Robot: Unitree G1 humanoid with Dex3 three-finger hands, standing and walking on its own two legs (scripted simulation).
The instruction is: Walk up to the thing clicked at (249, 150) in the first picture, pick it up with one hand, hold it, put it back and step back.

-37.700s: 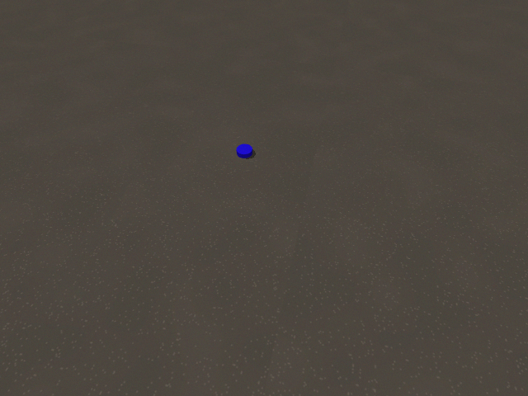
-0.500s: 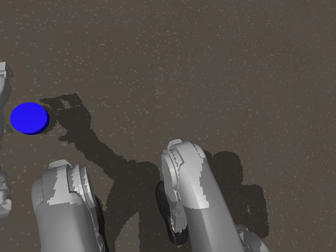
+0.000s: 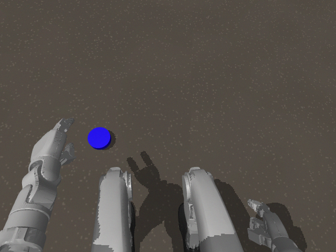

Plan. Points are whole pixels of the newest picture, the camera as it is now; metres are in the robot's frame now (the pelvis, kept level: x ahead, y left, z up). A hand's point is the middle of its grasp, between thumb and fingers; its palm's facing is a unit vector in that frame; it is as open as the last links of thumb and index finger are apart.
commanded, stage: home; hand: left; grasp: from above
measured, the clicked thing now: (99, 138) +0.49 +0.26 -0.46
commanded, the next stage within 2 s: none
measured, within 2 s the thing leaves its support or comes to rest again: neither
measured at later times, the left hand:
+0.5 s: hand (35, 182) +0.26 +0.21 +0.10, palm faces +0.12 -0.96 -0.25, open 7.4 cm
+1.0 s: hand out of the picture +0.23 +0.21 +0.19, palm faces +0.18 -0.96 -0.20, open 7.4 cm
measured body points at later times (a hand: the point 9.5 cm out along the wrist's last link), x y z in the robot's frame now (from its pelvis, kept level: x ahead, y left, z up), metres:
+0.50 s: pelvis +0.06 +0.00 +0.18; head +0.14 +0.03 +0.63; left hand +0.25 +0.26 +0.12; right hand +0.25 -0.21 +0.10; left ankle +0.09 +0.12 -0.44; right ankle +0.08 -0.12 -0.44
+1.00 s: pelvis +0.09 +0.01 +0.24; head +0.11 +0.02 +0.69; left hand +0.22 +0.26 +0.21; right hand +0.29 -0.21 +0.19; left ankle +0.09 +0.12 -0.44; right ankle +0.08 -0.12 -0.44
